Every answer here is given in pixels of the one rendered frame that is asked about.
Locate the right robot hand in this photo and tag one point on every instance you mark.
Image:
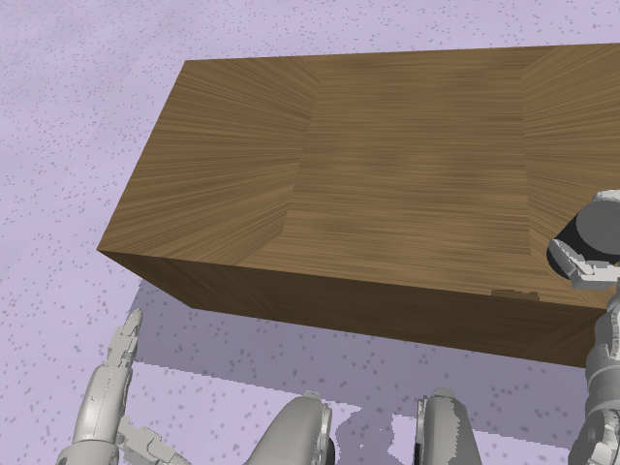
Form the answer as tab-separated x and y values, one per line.
589	275

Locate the left robot arm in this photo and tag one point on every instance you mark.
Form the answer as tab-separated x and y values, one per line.
89	452

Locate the right robot arm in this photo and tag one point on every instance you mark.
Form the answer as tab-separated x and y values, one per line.
598	442

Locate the can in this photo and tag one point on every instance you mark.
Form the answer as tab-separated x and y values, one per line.
594	232

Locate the left robot hand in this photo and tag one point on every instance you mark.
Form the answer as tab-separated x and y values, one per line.
101	414

